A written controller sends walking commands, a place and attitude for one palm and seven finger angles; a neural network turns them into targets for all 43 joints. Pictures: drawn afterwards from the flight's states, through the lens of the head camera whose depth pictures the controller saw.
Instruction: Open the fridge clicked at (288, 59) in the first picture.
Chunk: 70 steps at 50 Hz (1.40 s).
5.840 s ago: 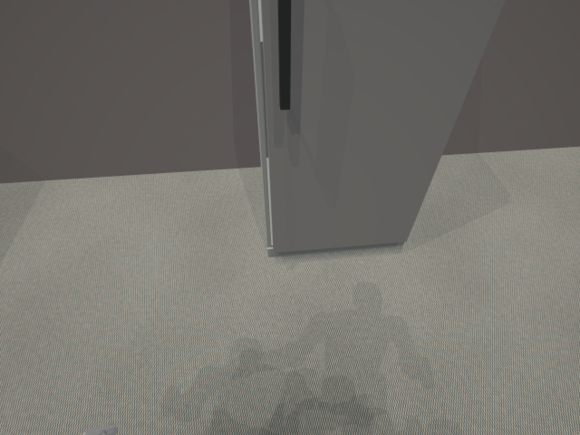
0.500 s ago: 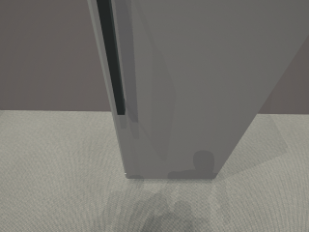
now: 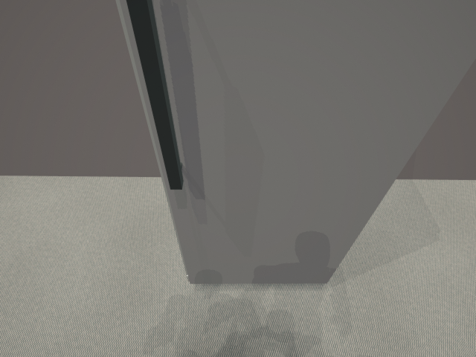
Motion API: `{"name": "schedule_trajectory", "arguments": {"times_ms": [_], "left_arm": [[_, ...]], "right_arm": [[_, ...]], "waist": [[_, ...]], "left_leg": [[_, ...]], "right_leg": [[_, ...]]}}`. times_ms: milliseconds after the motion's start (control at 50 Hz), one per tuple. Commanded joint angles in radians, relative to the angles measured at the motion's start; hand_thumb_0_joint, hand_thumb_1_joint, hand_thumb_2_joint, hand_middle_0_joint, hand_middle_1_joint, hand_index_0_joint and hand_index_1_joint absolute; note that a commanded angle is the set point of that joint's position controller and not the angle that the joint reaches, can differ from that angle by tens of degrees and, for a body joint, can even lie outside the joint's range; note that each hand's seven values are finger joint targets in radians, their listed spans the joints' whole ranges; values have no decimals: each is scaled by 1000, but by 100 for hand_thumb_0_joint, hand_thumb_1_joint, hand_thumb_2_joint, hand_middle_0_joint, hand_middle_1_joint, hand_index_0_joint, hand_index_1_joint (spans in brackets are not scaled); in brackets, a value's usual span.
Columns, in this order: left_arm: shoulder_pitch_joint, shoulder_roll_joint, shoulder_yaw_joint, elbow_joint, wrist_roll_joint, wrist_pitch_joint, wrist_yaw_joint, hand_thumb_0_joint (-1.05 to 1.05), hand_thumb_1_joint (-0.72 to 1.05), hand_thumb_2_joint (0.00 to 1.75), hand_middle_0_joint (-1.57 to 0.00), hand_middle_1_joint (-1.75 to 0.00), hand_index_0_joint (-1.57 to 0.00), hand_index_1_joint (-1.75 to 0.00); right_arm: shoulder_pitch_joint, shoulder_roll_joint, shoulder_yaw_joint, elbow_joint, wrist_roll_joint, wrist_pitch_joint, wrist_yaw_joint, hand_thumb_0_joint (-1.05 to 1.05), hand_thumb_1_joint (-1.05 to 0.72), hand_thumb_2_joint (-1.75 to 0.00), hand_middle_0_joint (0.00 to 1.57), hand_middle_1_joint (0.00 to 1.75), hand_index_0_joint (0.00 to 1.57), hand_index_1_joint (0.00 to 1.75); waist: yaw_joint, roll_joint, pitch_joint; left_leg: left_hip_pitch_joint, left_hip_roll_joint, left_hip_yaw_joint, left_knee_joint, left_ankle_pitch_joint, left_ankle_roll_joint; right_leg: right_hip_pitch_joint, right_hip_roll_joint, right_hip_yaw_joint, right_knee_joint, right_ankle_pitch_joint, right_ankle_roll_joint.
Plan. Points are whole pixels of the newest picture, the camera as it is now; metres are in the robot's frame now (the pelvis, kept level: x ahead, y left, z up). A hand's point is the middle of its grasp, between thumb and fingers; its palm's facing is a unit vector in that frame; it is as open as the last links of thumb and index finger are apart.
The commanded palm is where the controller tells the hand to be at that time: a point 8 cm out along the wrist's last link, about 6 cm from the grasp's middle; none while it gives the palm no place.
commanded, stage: come to a stop and stand still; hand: left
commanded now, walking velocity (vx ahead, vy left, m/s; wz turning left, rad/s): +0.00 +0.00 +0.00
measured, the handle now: (158, 73) +0.47 +0.17 +0.25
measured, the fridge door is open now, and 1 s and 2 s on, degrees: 0 0 0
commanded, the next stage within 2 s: look again from close up in 0.08 s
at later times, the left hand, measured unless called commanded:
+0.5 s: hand out of the picture +0.01 +0.19 -0.17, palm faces +0.01 -0.97 -0.23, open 7.4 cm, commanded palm none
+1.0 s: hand out of the picture -0.02 +0.18 -0.18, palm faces +0.04 -0.98 -0.20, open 7.4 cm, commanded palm none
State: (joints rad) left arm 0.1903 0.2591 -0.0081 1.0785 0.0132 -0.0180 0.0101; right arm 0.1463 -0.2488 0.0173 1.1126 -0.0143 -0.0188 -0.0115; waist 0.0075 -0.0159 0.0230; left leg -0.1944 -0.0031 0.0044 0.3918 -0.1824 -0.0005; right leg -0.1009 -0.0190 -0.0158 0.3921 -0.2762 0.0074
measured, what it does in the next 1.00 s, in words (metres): stands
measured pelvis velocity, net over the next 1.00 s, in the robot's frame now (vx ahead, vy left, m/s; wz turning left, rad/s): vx -0.01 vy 0.00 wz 0.02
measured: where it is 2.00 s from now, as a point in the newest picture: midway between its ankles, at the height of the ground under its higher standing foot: outside the picture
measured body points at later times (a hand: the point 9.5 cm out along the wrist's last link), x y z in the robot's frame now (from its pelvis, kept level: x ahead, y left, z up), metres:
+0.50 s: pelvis +0.00 +0.00 +0.00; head +0.01 +0.00 +0.45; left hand +0.01 +0.24 -0.16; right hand +0.04 -0.25 -0.15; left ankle +0.02 +0.12 -0.74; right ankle -0.04 -0.12 -0.74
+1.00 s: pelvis -0.01 +0.00 +0.00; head +0.00 +0.00 +0.45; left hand -0.02 +0.23 -0.16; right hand +0.01 -0.24 -0.16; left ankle +0.02 +0.12 -0.74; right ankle -0.04 -0.12 -0.74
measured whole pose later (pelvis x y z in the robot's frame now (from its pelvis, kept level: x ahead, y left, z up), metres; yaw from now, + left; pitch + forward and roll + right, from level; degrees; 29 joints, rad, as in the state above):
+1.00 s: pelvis -0.01 +0.00 +0.00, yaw +1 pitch -2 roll +0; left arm 0.29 0.19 -0.01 1.12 0.01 -0.01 0.02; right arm 0.24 -0.17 0.02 1.15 -0.01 -0.02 -0.02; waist 0.01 -0.02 0.03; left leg -0.20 0.00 -0.02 0.40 -0.17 -0.01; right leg -0.09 -0.02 -0.04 0.39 -0.27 0.00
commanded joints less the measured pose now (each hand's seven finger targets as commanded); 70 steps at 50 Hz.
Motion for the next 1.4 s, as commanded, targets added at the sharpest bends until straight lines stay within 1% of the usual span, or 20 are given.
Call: {"name": "schedule_trajectory", "arguments": {"times_ms": [0, 140, 220, 260, 340, 420, 440, 460, 580, 660, 740, 820, 920, 1040, 1100, 1140, 1220, 1260, 1300, 1380], "left_arm": [[29, 157, 33, -39, 0, -16, 14, 0, 90, 90, -20, -30, -20, -30], [49, 145, 31, -29, 1, -15, 14, 0, 90, 90, -20, -30, -20, -30], [58, 136, 28, -20, -1, -14, 14, 0, 90, 90, -20, -30, -20, -30], [72, 132, 28, -18, 0, -15, 16, 0, 90, 90, -20, -30, -20, -30], [86, 123, 27, -12, 0, -15, 17, 0, 90, 90, -20, -30, -20, -30], [92, 110, 25, -6, -1, -13, 17, 0, 90, 90, -20, -30, -20, -30], [99, 108, 26, -5, 1, -13, 18, 0, 90, 90, -20, -30, -20, -30], [103, 104, 25, -3, 0, -14, 18, 0, 90, 90, -20, -30, -20, -30], [115, 86, 23, 2, -1, -10, 19, 0, 90, 90, -20, -30, -20, -30], [125, 78, 24, 3, 0, -11, 20, 0, 90, 90, -20, -30, -20, -30], [137, 66, 24, 8, 0, -10, 21, 0, 90, 90, -20, -30, -20, -30], [141, 59, 23, 12, -1, -10, 21, 0, 90, 90, -20, -30, -20, -30], [150, 55, 24, 12, -1, -12, 22, 0, 90, 90, -20, -30, -20, -30], [161, 47, 25, 12, 0, -11, 23, 0, 90, 90, -20, -30, -20, -30], [165, 46, 24, 16, -1, -11, 23, 0, 90, 90, -20, -30, -20, -30], [163, 44, 23, 16, 0, -10, 23, 0, 90, 90, -20, -30, -20, -30], [164, 41, 23, 19, 0, -9, 23, 0, 90, 90, -20, -30, -20, -30], [164, 41, 24, 18, 1, -9, 23, 0, 90, 90, -20, -30, -20, -30], [165, 40, 24, 19, 0, -9, 23, 0, 90, 90, -20, -30, -20, -30], [168, 37, 23, 19, 0, -9, 23, 0, 90, 90, -20, -30, -20, -30]], "right_arm": [[1, -154, -32, -42, 3, -18, -9, 0, -90, -90, 20, 30, 20, 30], [10, -139, -28, -32, 4, -17, -11, 0, -90, -90, 20, 30, 20, 30], [20, -138, -27, -25, 4, -16, -12, 0, -90, -90, 20, 30, 20, 30], [25, -131, -27, -22, 4, -17, -13, 0, -90, -90, 20, 30, 20, 30], [37, -117, -25, -17, 5, -16, -14, 0, -90, -90, 20, 30, 20, 30], [48, -108, -25, -9, 5, -15, -15, 0, -90, -90, 20, 30, 20, 30], [55, -102, -24, -9, 5, -15, -15, 0, -90, -90, 20, 30, 20, 30], [55, -102, -25, -7, 5, -16, -16, 0, -90, -90, 20, 30, 20, 30], [73, -84, -23, 0, 6, -15, -17, 0, -90, -90, 20, 30, 20, 30], [88, -77, -24, 0, 5, -16, -18, 0, -90, -90, 20, 30, 20, 30], [96, -64, -23, 4, 5, -15, -19, 0, -90, -90, 20, 30, 20, 30], [103, -61, -25, 5, 5, -14, -19, 0, -90, -90, 20, 30, 20, 30], [110, -55, -27, 6, 5, -15, -19, 0, -90, -90, 20, 30, 20, 30], [120, -45, -27, 8, 6, -15, -20, 0, -90, -90, 20, 30, 20, 30], [122, -44, -27, 9, 5, -14, -20, 0, -90, -90, 20, 30, 20, 30], [124, -42, -27, 8, 5, -14, -21, 0, -90, -90, 20, 30, 20, 30], [122, -41, -28, 8, 5, -13, -20, 0, -90, -90, 20, 30, 20, 30], [131, -40, -28, 7, 5, -14, -20, 0, -90, -90, 20, 30, 20, 30], [127, -41, -29, 7, 5, -14, -20, 0, -90, -90, 20, 30, 20, 30], [133, -38, -29, 6, 5, -14, -20, 0, -90, -90, 20, 30, 20, 30]], "waist": [[-3, 13, -38], [1, 6, -28], [-1, 11, -22], [1, 6, -29], [3, -2, -19], [0, 17, 8], [3, 4, -2], [2, 12, -2], [4, 14, 25], [3, 12, 16], [5, 17, 37], [3, 15, 39], [3, 9, 24], [5, 8, 37], [4, 23, 41], [5, 11, 47], [4, 26, 58], [3, 12, 46], [4, 25, 47], [3, 19, 48]], "left_leg": [[67, 108, -81, -40, 218, 23], [70, 109, -80, -43, 223, 23], [69, 108, -80, -53, 195, 21], [75, 107, -76, -45, 221, 22], [69, 107, -76, -44, 213, 21], [53, 103, -78, -56, 175, 18], [56, 105, -77, -51, 190, 19], [57, 103, -76, -49, 192, 19], [34, 99, -82, -61, 148, 19], [35, 98, -83, -51, 166, 18], [23, 96, -86, -52, 152, 20], [19, 93, -85, -57, 125, 17], [25, 94, -85, -48, 139, 18], [14, 95, -85, -46, 139, 19], [10, 91, -86, -51, 118, 17], [8, 93, -89, -49, 123, 18], [-1, 88, -91, -57, 90, 16], [-1, 89, -93, -56, 103, 16], [0, 88, -93, -56, 95, 16], [-5, 87, -94, -56, 91, 16]], "right_leg": [[-34, -103, 80, -72, 234, -25], [-30, -101, 74, -81, 234, -24], [-38, -101, 76, -89, 198, -24], [-28, -104, 72, -86, 236, -25], [-25, -101, 68, -90, 235, -25], [-43, -98, 71, -99, 177, -24], [-34, -98, 67, -95, 196, -25], [-36, -99, 67, -94, 197, -24], [-52, -95, 62, -102, 126, -24], [-48, -95, 58, -96, 141, -25], [-57, -93, 56, -99, 122, -25], [-66, -93, 59, -100, 93, -26], [-62, -92, 59, -95, 108, -27], [-63, -91, 54, -96, 104, -27], [-70, -93, 56, -99, 83, -27], [-72, -89, 55, -97, 86, -27], [-83, -90, 58, -99, 57, -27], [-75, -90, 53, -93, 63, -25], [-79, -90, 54, -95, 55, -25], [-81, -90, 53, -96, 51, -26]]}}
